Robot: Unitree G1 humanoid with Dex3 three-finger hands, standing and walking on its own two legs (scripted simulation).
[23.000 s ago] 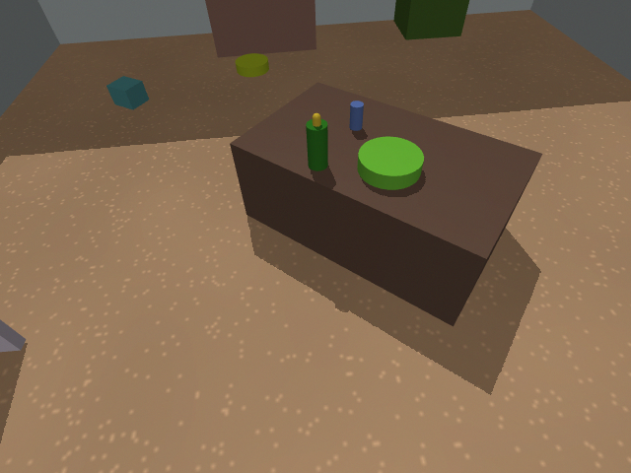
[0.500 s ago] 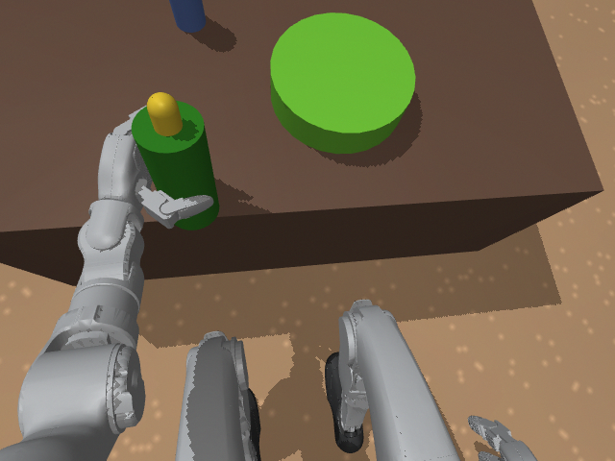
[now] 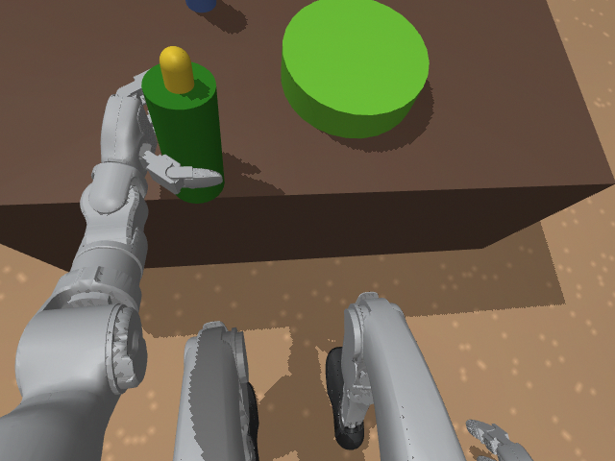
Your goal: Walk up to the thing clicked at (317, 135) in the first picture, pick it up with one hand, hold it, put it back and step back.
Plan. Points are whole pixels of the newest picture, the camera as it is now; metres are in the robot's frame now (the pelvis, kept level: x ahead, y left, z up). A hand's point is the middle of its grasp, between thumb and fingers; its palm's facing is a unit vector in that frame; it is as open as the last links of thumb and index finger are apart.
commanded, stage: open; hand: left
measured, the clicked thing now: (188, 129) +0.51 +0.10 +0.02
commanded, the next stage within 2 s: withdraw in 0.18 s
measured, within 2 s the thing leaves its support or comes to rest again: rests again in 0.98 s
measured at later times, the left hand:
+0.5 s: hand (168, 122) +0.53 +0.12 +0.01, palm faces -0.16 -0.99 -0.05, open 16.5 cm
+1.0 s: hand (29, 7) +0.58 +0.21 +0.13, palm faces +0.03 -0.97 -0.25, open 17.2 cm
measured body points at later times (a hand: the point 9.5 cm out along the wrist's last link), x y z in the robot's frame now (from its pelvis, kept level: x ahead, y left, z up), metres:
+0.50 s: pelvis +0.01 +0.00 +0.00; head +0.21 +0.02 +0.40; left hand +0.54 +0.18 +0.02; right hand +0.07 -0.26 -0.12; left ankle +0.07 +0.10 -0.45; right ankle +0.11 -0.12 -0.45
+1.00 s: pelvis +0.04 +0.00 +0.14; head +0.23 +0.03 +0.54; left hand +0.57 +0.26 +0.14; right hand +0.03 -0.26 +0.03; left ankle +0.07 +0.10 -0.45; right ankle +0.11 -0.12 -0.45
